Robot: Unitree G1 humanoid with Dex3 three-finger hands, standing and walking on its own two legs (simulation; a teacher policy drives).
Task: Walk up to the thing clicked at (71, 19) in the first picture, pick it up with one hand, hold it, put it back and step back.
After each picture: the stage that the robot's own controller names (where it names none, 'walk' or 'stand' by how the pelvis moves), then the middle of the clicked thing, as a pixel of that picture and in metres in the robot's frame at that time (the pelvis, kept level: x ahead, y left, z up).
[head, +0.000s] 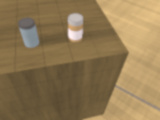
stand; (75, 28) +0.63 +0.04 +0.04
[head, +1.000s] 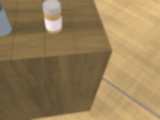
walk; (52, 17) +0.58 +0.13 +0.08
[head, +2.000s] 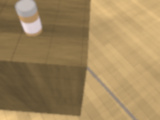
stand; (29, 18) +0.53 +0.22 +0.08
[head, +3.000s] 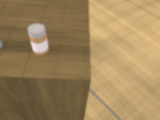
stand; (38, 39) +0.53 +0.19 +0.05
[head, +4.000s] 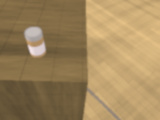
stand; (35, 42) +0.53 +0.20 +0.04
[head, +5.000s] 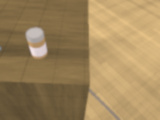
stand; (37, 43) +0.51 +0.19 +0.04
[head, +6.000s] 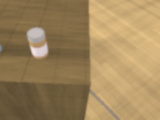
stand; (38, 43) +0.51 +0.19 +0.04
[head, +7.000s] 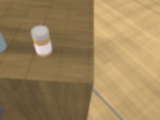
rise first; (42, 41) +0.52 +0.19 +0.04
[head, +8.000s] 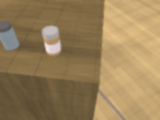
go down; (52, 41) +0.54 +0.18 +0.04
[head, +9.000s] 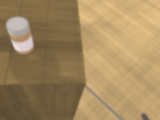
go down; (21, 36) +0.50 +0.17 +0.06
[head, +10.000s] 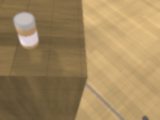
approach; (27, 31) +0.52 +0.17 +0.06
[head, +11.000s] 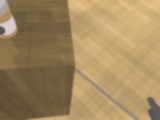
close in; (1, 18) +0.53 +0.19 +0.10
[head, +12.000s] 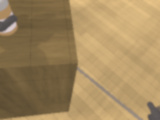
lift; (0, 14) +0.53 +0.19 +0.11
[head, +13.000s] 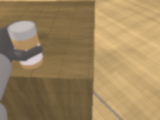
lift; (27, 45) +0.34 +0.16 +0.23
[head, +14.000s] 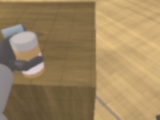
hold; (28, 55) +0.33 +0.16 +0.20
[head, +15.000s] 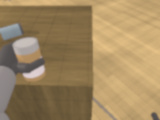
hold; (30, 59) +0.34 +0.16 +0.18
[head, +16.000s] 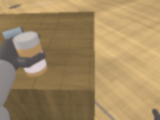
hold; (31, 54) +0.34 +0.15 +0.22
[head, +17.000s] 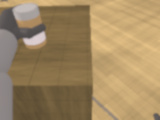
crouch; (31, 26) +0.41 +0.15 +0.26
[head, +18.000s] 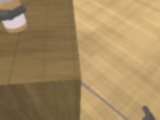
lower; (10, 10) +0.51 +0.17 +0.21
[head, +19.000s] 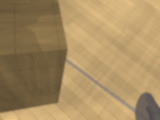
lower; out of the picture +0.57 +0.20 +0.13
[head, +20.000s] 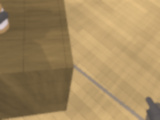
lower; out of the picture +0.53 +0.20 +0.11
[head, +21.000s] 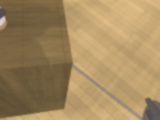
lower; out of the picture +0.54 +0.20 +0.11
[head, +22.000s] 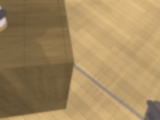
lower; out of the picture +0.54 +0.20 +0.11
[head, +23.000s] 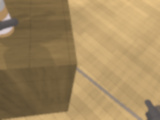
open; out of the picture +0.53 +0.20 +0.10
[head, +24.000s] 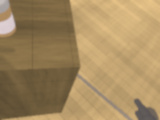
sink last; out of the picture +0.52 +0.19 +0.10
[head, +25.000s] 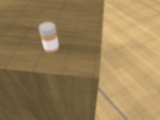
sink last; (49, 37) +0.54 +0.19 +0.08
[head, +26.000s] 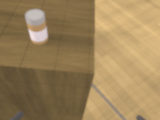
stand; (37, 27) +0.53 +0.18 +0.08
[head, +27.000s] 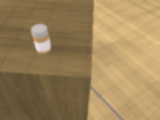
stand; (41, 39) +0.56 +0.19 +0.05
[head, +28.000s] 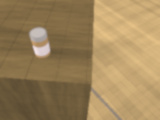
stand; (40, 43) +0.53 +0.19 +0.04
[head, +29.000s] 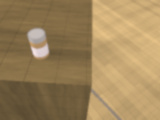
stand; (39, 44) +0.52 +0.19 +0.04
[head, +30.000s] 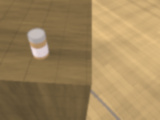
stand; (38, 44) +0.52 +0.19 +0.04
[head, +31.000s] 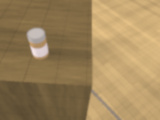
stand; (38, 44) +0.51 +0.19 +0.04
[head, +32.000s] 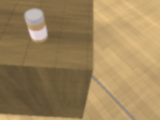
walk; (37, 26) +0.54 +0.19 +0.05
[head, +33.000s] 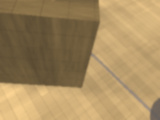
walk; out of the picture +0.77 +0.16 +0.06
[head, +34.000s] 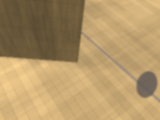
walk; out of the picture +1.12 +0.23 +0.06
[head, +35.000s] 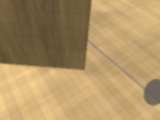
stand; out of the picture +1.14 +0.18 +0.05
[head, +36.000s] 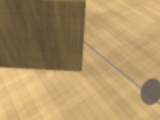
stand; out of the picture +1.14 +0.19 +0.04
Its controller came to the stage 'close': yes
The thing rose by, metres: 0.22
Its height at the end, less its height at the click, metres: +0.00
